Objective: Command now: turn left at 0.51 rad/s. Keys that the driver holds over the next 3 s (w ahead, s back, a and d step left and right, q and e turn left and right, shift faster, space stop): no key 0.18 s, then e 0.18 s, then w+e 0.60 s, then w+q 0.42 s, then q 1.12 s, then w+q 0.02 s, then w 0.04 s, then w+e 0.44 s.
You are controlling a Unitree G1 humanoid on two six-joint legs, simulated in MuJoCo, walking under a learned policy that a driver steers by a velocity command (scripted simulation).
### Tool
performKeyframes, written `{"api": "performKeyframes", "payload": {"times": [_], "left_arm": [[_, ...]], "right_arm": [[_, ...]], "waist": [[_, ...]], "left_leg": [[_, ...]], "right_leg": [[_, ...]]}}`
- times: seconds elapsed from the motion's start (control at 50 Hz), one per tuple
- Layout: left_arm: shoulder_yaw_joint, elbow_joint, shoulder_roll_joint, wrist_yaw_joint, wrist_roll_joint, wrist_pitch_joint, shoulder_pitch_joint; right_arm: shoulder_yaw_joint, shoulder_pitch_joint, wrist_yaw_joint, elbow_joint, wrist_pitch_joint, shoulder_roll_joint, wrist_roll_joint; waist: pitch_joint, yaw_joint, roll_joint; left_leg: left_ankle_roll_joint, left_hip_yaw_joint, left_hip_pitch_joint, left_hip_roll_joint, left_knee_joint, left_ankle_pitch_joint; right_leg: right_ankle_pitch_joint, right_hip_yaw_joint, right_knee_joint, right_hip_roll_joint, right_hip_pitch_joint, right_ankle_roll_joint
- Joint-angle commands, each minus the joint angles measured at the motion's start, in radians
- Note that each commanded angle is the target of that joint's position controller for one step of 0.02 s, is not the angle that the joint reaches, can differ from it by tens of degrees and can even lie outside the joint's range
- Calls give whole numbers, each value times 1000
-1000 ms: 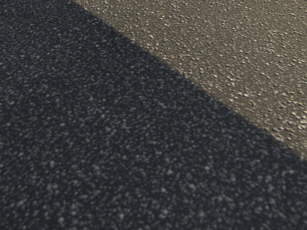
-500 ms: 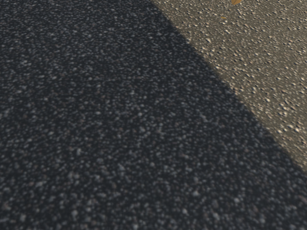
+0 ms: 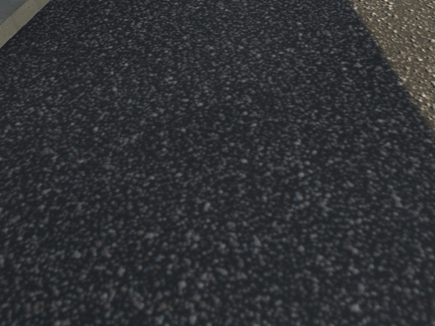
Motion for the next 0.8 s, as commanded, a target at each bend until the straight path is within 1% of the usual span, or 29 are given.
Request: {"api": "performKeyframes", "payload": {"times": [0.02,0.06,0.12,0.14,0.16,0.18,0.2,0.22,0.24,0.26,0.28,0.3,0.34,0.36,0.38,0.42,0.44,0.48,0.52,0.56,0.62,0.66,0.68,0.7,0.72,0.74,0.76,0.78,0.8], "left_arm": [[53,-25,178,-6,3,-9,70],[56,-21,188,-17,4,-10,51],[60,-4,201,-30,1,-4,44],[60,2,203,-32,-6,2,31],[58,10,198,-32,-15,7,29],[49,15,163,-33,-15,8,67],[13,-26,41,-44,-10,8,102],[17,0,80,-29,-15,31,39],[19,14,90,-33,-27,42,50],[24,36,99,-37,-28,44,54],[32,54,119,-41,-22,44,67],[40,72,138,-43,-13,44,90],[47,91,142,-45,-13,42,114],[48,91,134,-44,-17,43,111],[48,89,128,-45,-14,45,105],[51,66,132,-57,0,48,41],[53,51,134,-66,4,48,8],[54,38,121,-80,5,41,-15],[50,34,100,-89,4,32,-16],[48,24,92,-99,3,27,-22],[49,12,101,-113,-7,22,-17],[48,26,97,-115,-7,13,35],[51,53,102,-112,-1,5,101],[64,98,134,-104,6,-5,214],[92,119,241,-86,14,-17,332],[92,86,291,-78,1,-27,312],[82,75,249,-70,-8,-23,246],[72,60,216,-66,-12,-25,187],[68,51,201,-62,-15,-32,156]], "right_arm": [[4,-57,5,-88,-8,-36,6],[14,-56,0,-92,-9,-24,12],[22,-38,-12,-88,-17,-25,17],[26,-12,-16,-77,-24,-16,14],[30,14,-23,-66,-36,-17,3],[26,23,-30,-64,-52,-64,-17],[17,-13,-36,-92,-64,-159,-16],[34,23,-47,-65,-74,-88,-2],[60,-32,-52,-57,-80,-24,-7],[73,-91,-58,-54,-81,4,-12],[75,-115,-67,-50,-82,-6,-14],[69,-111,-77,-43,-83,-29,-8],[57,-75,-80,-30,-77,-62,2],[53,-66,-81,-26,-74,-67,6],[48,-42,-79,-20,-71,-71,3],[38,1,-76,-4,-68,-76,-7],[34,8,-75,1,-71,-78,-9],[27,20,-72,10,-88,-77,-11],[20,23,-68,16,-108,-79,-14],[13,16,-61,18,-124,-86,-16],[0,-6,-48,12,-135,-112,-16],[-8,-29,-42,9,-132,-130,-11],[-8,-35,-41,8,-127,-123,-9],[3,-30,-39,4,-123,-90,-18],[34,-68,-28,-40,-122,2,-25],[36,-127,-22,-90,-127,-6,-45],[26,-123,-12,-83,-134,-62,-42],[22,-84,1,-61,-145,-82,-20],[21,-56,4,-40,-153,-87,-19]], "waist": [[-81,42,-211],[-88,37,-226],[-97,28,-246],[-99,3,-230],[-96,-23,-196],[-130,-16,-83],[-142,31,201],[-143,-46,128],[-89,-3,93],[-44,16,94],[-27,26,116],[-30,26,130],[-56,14,89],[-56,9,74],[-64,-6,72],[-12,-43,99],[18,-51,107],[34,-50,79],[20,-41,54],[12,-31,59],[10,-9,76],[8,31,51],[-1,61,15],[-28,99,-73],[-50,152,-362],[10,133,-343],[64,95,-198],[74,49,-153],[65,26,-125]], "left_leg": [[5,44,-61,6,-120,-37],[28,72,40,4,-220,-52],[60,105,144,-8,-384,-26],[75,115,206,-10,-509,59],[87,102,302,-1,-697,223],[105,-43,448,102,-781,301],[200,-359,532,402,-764,695],[310,-287,373,427,-731,753],[308,-212,333,372,-750,688],[269,-148,298,319,-767,615],[237,-99,303,277,-765,630],[232,-58,318,258,-744,710],[249,-29,363,272,-708,791],[261,-26,369,286,-707,769],[269,-39,381,296,-742,577],[280,-108,398,314,-846,82],[282,-137,405,327,-886,-40],[286,-144,430,346,-917,-91],[285,-115,435,354,-920,-72],[278,-75,403,357,-918,-73],[256,-11,299,353,-908,-98],[232,48,214,338,-847,-126],[212,100,132,307,-758,-164],[184,172,34,252,-576,-181],[120,305,-174,120,-165,-157],[107,135,-394,17,17,-177],[111,39,-404,99,65,-74],[108,36,-359,124,44,48],[98,37,-319,137,7,118]], "right_leg": [[546,155,-50,-242,189,-169],[553,138,-36,-243,136,-168],[572,142,6,-244,108,-164],[550,129,40,-231,87,-144],[483,106,82,-214,33,-100],[303,67,170,-175,-78,-36],[-229,-29,303,-37,-269,42],[-362,80,358,-39,-167,45],[-326,109,370,-37,-144,44],[-271,122,355,-32,-137,43],[-222,116,356,-15,-137,45],[-201,113,386,6,-137,49],[-216,112,471,33,-169,58],[-225,109,503,33,-188,64],[-224,100,516,25,-213,66],[-206,87,518,8,-316,62],[-195,86,506,1,-359,61],[-178,86,468,-10,-390,53],[-166,77,420,-20,-370,37],[-164,62,360,-26,-319,15],[-170,22,252,-17,-179,-24],[-104,-22,140,9,-38,-48],[-89,-37,88,41,81,-58],[-162,8,33,49,220,-77],[-480,421,-175,-189,332,-154],[-647,849,-335,-343,289,-250],[-576,750,-316,-333,231,-259],[-435,645,-295,-275,189,-230],[-267,550,-292,-217,186,-202]]}}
